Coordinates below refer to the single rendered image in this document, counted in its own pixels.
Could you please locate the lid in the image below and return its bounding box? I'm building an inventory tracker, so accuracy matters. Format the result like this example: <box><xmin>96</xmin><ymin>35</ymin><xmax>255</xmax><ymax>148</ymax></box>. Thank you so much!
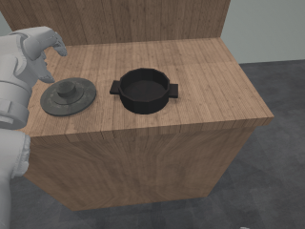
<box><xmin>40</xmin><ymin>77</ymin><xmax>96</xmax><ymax>117</ymax></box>

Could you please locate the knob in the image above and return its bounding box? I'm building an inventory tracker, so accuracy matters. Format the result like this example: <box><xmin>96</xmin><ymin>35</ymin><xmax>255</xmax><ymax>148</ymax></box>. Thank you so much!
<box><xmin>55</xmin><ymin>81</ymin><xmax>76</xmax><ymax>98</ymax></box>

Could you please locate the robot left upper arm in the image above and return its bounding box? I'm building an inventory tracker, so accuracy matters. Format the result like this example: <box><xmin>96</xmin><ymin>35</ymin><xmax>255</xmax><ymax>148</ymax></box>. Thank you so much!
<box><xmin>0</xmin><ymin>128</ymin><xmax>31</xmax><ymax>229</ymax></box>

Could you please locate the pot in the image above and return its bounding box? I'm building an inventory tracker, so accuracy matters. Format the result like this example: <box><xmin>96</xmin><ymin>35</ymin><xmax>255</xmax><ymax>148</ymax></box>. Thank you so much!
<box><xmin>110</xmin><ymin>68</ymin><xmax>178</xmax><ymax>115</ymax></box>

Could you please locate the robot left forearm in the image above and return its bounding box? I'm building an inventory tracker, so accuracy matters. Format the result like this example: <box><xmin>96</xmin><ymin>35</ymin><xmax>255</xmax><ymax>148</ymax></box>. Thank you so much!
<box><xmin>0</xmin><ymin>31</ymin><xmax>42</xmax><ymax>130</ymax></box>

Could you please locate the left robot hand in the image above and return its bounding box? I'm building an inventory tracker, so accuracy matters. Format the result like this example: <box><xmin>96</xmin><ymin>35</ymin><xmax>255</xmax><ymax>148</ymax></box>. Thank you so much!
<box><xmin>17</xmin><ymin>26</ymin><xmax>68</xmax><ymax>84</ymax></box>

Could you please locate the table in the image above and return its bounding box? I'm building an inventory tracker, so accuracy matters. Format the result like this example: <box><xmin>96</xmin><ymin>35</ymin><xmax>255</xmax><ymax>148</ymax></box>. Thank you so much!
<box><xmin>0</xmin><ymin>0</ymin><xmax>275</xmax><ymax>211</ymax></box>

